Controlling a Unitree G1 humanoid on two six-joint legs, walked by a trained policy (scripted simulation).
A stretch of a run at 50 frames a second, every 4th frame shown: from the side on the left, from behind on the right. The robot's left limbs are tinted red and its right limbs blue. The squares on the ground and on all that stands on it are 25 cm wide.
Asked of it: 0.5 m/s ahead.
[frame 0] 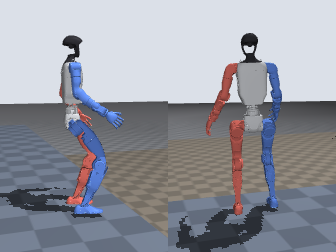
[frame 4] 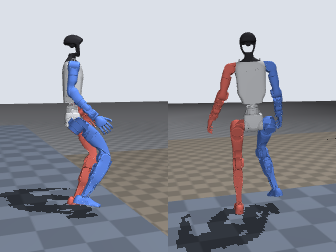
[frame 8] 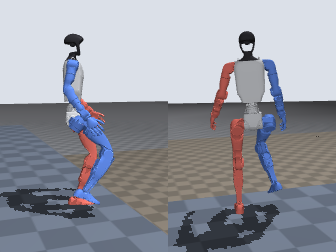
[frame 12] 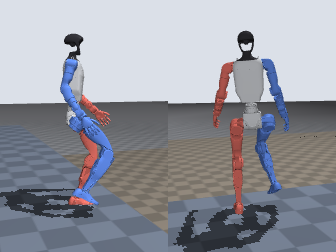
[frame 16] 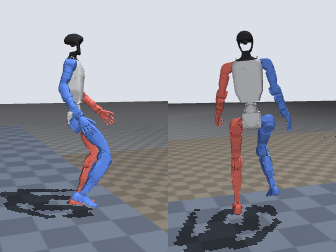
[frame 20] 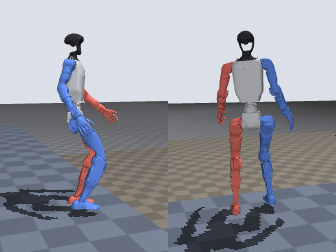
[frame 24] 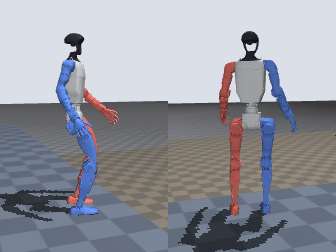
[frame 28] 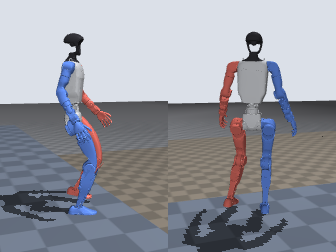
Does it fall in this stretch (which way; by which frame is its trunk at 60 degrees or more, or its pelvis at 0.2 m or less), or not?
no
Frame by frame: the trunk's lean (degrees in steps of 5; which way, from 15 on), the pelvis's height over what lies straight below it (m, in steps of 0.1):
0: 5, 0.7
4: 5, 0.7
8: 5, 0.8
12: 5, 0.8
16: 5, 0.8
20: 5, 0.8
24: 0, 0.8
28: 0, 0.8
